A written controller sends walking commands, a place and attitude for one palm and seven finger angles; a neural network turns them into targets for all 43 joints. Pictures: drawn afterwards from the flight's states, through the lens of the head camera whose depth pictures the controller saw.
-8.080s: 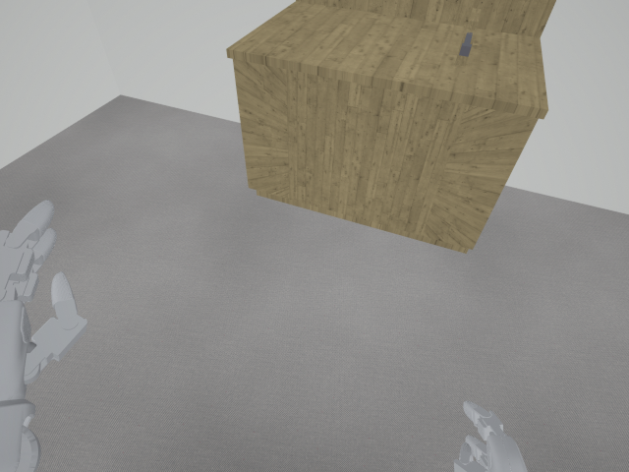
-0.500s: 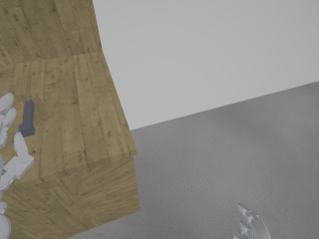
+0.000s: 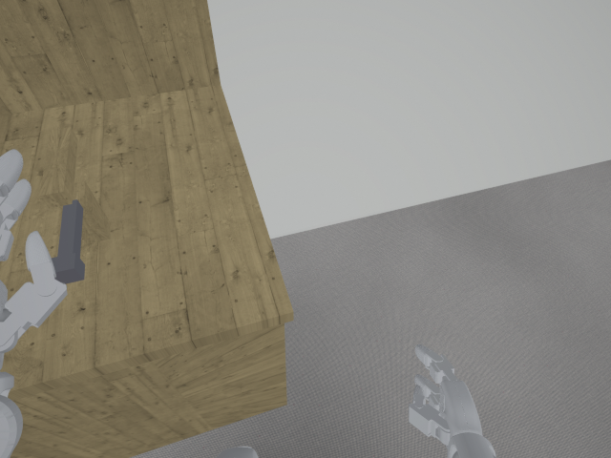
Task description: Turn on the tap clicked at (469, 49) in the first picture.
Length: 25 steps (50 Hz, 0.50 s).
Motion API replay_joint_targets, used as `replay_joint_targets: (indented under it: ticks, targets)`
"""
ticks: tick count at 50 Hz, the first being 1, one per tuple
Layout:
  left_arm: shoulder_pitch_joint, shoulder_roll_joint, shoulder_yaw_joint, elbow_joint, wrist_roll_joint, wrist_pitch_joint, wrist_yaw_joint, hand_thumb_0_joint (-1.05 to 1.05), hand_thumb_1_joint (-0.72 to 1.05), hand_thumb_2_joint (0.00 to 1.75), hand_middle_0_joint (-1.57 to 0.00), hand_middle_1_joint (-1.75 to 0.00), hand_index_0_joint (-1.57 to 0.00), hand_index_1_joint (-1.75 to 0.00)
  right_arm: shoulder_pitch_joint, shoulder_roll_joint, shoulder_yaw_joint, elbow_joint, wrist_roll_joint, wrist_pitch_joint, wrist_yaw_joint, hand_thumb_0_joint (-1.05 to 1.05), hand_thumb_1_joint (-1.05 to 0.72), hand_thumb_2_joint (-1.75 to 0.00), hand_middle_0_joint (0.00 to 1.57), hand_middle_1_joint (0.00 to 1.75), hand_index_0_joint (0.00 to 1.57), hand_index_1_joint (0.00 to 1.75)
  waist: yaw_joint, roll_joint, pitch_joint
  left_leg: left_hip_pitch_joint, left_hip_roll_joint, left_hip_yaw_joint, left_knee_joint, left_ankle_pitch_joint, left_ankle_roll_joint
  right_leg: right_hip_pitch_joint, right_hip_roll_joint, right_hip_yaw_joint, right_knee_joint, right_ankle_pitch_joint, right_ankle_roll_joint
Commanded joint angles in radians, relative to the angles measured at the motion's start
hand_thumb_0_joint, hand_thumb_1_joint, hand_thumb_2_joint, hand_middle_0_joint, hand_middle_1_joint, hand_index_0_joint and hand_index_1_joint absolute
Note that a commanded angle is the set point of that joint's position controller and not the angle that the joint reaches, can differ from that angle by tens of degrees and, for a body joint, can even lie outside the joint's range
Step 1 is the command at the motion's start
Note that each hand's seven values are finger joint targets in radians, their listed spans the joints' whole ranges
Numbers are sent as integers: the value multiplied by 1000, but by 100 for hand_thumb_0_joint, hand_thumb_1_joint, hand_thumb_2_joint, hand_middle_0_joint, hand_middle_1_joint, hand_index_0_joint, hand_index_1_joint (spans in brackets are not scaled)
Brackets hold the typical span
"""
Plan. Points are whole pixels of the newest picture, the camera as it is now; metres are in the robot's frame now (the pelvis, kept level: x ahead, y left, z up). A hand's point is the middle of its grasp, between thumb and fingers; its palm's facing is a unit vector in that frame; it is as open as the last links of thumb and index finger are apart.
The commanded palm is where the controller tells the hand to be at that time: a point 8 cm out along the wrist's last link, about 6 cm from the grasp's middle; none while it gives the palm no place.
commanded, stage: come to a stop and stand still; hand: left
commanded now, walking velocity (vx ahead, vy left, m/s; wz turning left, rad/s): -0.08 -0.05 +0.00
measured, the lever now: (68, 269) +0.31 +0.33 +0.06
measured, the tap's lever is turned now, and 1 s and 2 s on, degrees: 0 0 0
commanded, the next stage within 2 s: look again from close up in 1.44 s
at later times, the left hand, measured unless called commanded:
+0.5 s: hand out of the picture +0.25 +0.31 +0.22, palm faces +0.48 -0.75 -0.46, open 7.5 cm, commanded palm +0.15 +0.29 +0.19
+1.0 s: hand out of the picture +0.23 +0.30 +0.18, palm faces +0.41 -0.83 -0.38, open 7.5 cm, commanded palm +0.16 +0.33 +0.19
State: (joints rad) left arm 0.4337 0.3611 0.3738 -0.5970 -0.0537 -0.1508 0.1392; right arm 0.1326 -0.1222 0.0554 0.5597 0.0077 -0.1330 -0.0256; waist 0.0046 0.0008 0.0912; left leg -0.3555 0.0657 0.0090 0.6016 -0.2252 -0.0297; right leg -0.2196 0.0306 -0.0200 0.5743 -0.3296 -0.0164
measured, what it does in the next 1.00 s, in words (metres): shifts its weight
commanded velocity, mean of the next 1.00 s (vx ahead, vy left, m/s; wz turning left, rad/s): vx -0.02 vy -0.01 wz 0.00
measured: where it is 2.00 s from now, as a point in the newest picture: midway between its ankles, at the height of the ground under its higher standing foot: outside the picture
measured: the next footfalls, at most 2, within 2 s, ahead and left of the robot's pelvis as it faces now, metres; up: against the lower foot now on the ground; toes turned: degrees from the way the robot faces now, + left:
none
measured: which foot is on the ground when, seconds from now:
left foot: down 0.00-1.00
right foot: down 0.00-1.00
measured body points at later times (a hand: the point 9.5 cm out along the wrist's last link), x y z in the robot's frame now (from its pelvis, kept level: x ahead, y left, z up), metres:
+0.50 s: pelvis -0.01 +0.01 +0.01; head +0.03 +0.04 +0.46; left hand +0.22 +0.34 +0.25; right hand +0.18 -0.22 -0.06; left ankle +0.06 +0.14 -0.73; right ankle -0.02 -0.11 -0.73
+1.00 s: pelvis +0.00 +0.05 +0.01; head +0.03 +0.08 +0.46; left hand +0.20 +0.35 +0.20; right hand +0.17 -0.16 -0.07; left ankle +0.06 +0.14 -0.73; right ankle -0.02 -0.11 -0.73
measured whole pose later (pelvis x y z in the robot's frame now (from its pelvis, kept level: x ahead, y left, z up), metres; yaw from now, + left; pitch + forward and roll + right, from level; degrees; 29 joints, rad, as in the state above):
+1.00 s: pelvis +0.00 +0.05 +0.01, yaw -1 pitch +0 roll -2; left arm 0.36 0.35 0.38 -0.46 0.00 -0.24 0.10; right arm 0.21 -0.16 0.03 0.59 0.00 -0.17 -0.01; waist 0.04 -0.02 0.07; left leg -0.32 0.01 0.06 0.50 -0.18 0.05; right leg -0.17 -0.03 0.02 0.42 -0.25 0.04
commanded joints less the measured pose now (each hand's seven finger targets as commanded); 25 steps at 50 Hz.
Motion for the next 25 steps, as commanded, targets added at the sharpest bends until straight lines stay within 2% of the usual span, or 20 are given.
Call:
replay_joint_targets:
  ticks: [1, 4, 7, 10, 11, 12, 13, 15, 16, 19, 20, 21, 22, 23, 24, 25]
  targets:
    - [69, 152, 124, -146, -16, -27, 18, 0, 90, 90, -20, -30, -20, -30, -24, -162, -77, -116, -3, -22, -26, 0, -90, -90, 20, 30, 20, 30, -5, -77, -233, 138, -11, -4, -22, 126, 7, -3, -141, 162, -242, 395, -45]
    - [21, 146, 107, -90, -20, -8, 15, 0, 90, 90, -20, -30, -20, -30, -33, -166, -70, -116, -1, 3, -52, 0, -90, -90, 20, 30, 20, 30, -2, 22, -238, 196, 21, -8, -136, 257, 16, 14, -64, 64, -218, 379, 14]
    - [-69, 136, 66, -91, -13, 5, 9, 0, 90, 90, -20, -30, -20, -30, -41, -173, -69, -127, 5, 12, -67, 0, -90, -90, 20, 30, 20, 30, 0, 52, -236, 245, 32, -11, -187, 341, 22, 27, -28, 20, -224, 361, 36]
    - [-95, 124, 29, -123, -7, 15, 12, 0, 90, 90, -20, -30, -20, -30, -41, -180, -73, -140, 9, 17, -67, 0, -90, -90, 20, 30, 20, 30, 3, 72, -240, 252, 14, 2, -206, 329, 22, 56, -21, 18, -256, 364, 36]
    - [-112, 144, 42, -157, -4, 14, 15, 0, 90, 90, -20, -30, -20, -30, -52, -178, -72, -145, 7, 18, -69, 0, -90, -90, 20, 30, 20, 30, 5, 85, -247, 253, 8, 0, -212, 335, 20, 66, -20, 15, -256, 365, 35]
    - [-95, 140, 38, -157, -5, 14, 17, 0, 90, 90, -20, -30, -20, -30, -47, -179, -74, -147, 7, 18, -69, 0, -90, -90, 20, 30, 20, 30, 5, 73, -251, 253, 5, 3, -214, 320, 19, 71, -19, 14, -266, 360, 35]
    - [-79, 138, 38, -162, -4, 15, 20, 0, 90, 90, -20, -30, -20, -30, -42, -182, -76, -147, 7, 19, -67, 0, -90, -90, 20, 30, 20, 30, 5, 96, -256, 249, -1, 2, -221, 305, 18, 81, -19, 15, -271, 352, 32]
    - [-43, 154, 60, -164, -6, 11, 26, 0, 90, 90, -20, -30, -20, -30, -43, -184, -80, -151, 6, 22, -65, 0, -90, -90, 20, 30, 20, 30, 9, 94, -255, 235, -9, 5, -227, 270, 17, 93, -20, 19, -289, 338, 28]
    - [-35, 172, 79, -177, -6, 9, 28, 0, 90, 90, -20, -30, -20, -30, -45, -186, -80, -150, 4, 24, -67, 0, -90, -90, 20, 30, 20, 30, 8, 114, -259, 226, -15, 0, -234, 268, 13, 103, -21, 16, -288, 332, 26]
    - [3, 155, 77, -139, -12, 4, 30, 0, 90, 90, -20, -30, -20, -30, -36, -188, -82, -151, 4, 30, -67, 0, -90, -90, 20, 30, 20, 30, 5, 103, -243, 211, -21, -2, -252, 200, 11, 102, -22, 19, -310, 297, 22]
    - [-1089, 992, 635, -355, 152, -136, 1, 0, 90, 90, -20, -30, -20, -30, 78, -240, -91, -161, -41, -30, -52, 0, -90, -90, 20, 30, 20, 30, 17, -91, 98, 13, 44, -1, -84, 214, 55, -217, -150, 115, -405, 289, 56]
    - [-857, 600, 399, 132, 78, -110, -33, 0, 90, 90, -20, -30, -20, -30, 16, -164, -88, -14, 21, -7, -51, 0, -90, -90, 20, 30, 20, 30, 5, 43, -15, 158, 49, 5, -115, 193, 54, -190, -202, 75, -298, 258, -29]
    - [-506, 342, 209, 253, 44, -87, -61, 0, 90, 90, -20, -30, -20, -30, 31, -205, -129, -85, 3, -17, -37, 0, -90, -90, 20, 30, 20, 30, 35, 84, -173, 265, 12, 15, -152, 183, 35, -79, -128, 138, -223, 309, -49]
    - [-340, 251, 129, 243, 19, -92, -87, 0, 90, 90, -20, -30, -20, -30, 34, -227, -139, -128, 15, -26, -21, 0, -90, -90, 20, 30, 20, 30, 47, 109, -216, 272, 6, 46, -131, 178, 45, -46, -113, 145, -214, 350, 3]
    - [-192, 164, 57, 171, 1, -95, -100, 0, 90, 90, -20, -30, -20, -30, 40, -220, -130, -149, 26, -27, 4, 0, -90, -90, 20, 30, 20, 30, 45, 111, -257, 272, 3, 42, -148, 191, 54, 11, -106, 118, -193, 343, 22]
    - [-83, 124, 15, 91, 0, -94, -104, 0, 90, 90, -20, -30, -20, -30, 30, -215, -125, -169, 31, -27, 24, 0, -90, -90, 20, 30, 20, 30, 49, 96, -272, 275, 6, 45, -155, 178, 59, 16, -96, 111, -194, 309, 37]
